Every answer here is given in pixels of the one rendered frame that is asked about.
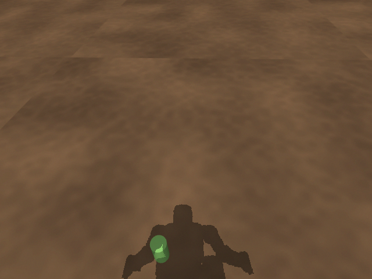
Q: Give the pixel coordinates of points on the can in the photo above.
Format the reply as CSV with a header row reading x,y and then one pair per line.
x,y
159,248

